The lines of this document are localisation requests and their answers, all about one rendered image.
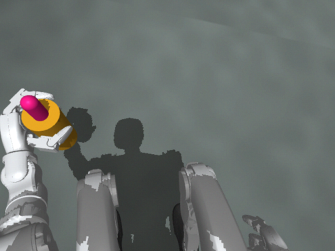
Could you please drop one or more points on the right robot foot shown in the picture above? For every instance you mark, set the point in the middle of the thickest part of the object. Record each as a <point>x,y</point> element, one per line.
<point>178,226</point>

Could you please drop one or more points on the bottle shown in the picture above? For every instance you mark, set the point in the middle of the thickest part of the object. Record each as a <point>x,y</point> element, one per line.
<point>44,117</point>

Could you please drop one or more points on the left robot hand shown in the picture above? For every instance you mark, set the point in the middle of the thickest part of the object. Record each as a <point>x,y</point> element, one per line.
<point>15,136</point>

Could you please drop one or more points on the left robot arm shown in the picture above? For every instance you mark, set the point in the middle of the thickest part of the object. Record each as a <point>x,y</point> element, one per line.
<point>25,225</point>

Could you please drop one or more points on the right robot hand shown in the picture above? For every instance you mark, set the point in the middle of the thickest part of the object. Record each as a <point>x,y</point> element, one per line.
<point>269,239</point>

